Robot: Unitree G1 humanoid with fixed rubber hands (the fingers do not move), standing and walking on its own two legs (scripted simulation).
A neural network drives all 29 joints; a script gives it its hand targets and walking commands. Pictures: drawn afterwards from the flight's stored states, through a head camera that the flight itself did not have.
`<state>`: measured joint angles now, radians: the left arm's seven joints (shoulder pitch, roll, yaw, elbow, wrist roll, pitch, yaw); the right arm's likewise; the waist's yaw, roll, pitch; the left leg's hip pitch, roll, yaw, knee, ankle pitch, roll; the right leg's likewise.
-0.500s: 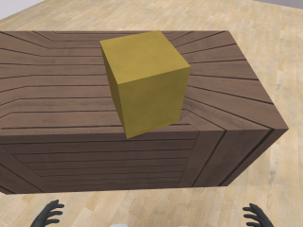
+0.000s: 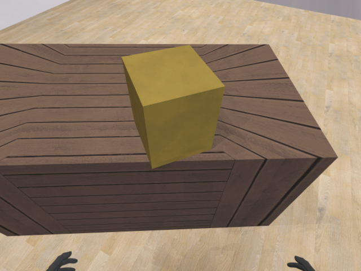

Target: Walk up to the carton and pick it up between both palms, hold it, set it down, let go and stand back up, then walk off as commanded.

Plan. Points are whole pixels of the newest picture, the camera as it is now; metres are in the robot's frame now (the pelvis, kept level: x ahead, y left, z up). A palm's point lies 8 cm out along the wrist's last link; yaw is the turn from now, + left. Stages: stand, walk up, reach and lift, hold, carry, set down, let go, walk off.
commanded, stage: stand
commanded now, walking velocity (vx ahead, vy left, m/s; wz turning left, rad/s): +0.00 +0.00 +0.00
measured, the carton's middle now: (170, 107) +0.54 +0.05 +0.03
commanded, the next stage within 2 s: walk up in 1.00 s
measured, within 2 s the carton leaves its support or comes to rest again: neither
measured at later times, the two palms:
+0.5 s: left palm out of the picture +0.08 +0.29 -0.09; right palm out of the picture +0.09 -0.30 -0.10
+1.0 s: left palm out of the picture +0.08 +0.30 -0.09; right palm out of the picture +0.08 -0.31 -0.10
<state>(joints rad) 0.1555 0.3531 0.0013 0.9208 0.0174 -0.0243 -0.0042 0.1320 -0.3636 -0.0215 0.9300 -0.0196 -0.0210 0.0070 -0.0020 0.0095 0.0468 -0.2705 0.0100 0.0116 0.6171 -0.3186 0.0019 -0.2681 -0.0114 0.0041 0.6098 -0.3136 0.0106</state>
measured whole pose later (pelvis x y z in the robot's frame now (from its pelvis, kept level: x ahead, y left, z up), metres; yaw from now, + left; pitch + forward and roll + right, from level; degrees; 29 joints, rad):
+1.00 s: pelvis +0.00 +0.00 +0.02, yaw +0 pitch -2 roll +0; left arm 0.12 0.36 -0.01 1.10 0.01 -0.02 0.00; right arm 0.09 -0.37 -0.02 1.11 -0.01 -0.01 0.01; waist 0.00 0.01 0.05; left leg -0.13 0.01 0.02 0.35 -0.19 -0.01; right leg -0.13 -0.01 0.01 0.35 -0.18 0.01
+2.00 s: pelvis +0.15 +0.09 -0.01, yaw -2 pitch -3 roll -1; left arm 0.17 0.40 0.08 0.86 0.02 0.03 -0.04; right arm 0.26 -0.46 -0.07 0.82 0.00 -0.03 -0.03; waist -0.02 0.00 0.18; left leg -0.29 0.10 0.07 0.76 -0.40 -0.02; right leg -0.32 0.00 -0.01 0.68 -0.32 -0.02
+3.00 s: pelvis +0.13 +0.06 +0.01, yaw +2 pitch -2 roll +0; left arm 0.09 0.38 0.02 1.05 0.00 -0.01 -0.02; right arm 0.12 -0.40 -0.01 1.06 -0.01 -0.02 0.01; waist -0.01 0.01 0.05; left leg -0.23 0.03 -0.05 0.46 -0.19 -0.04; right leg -0.18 -0.04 -0.04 0.46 -0.25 0.03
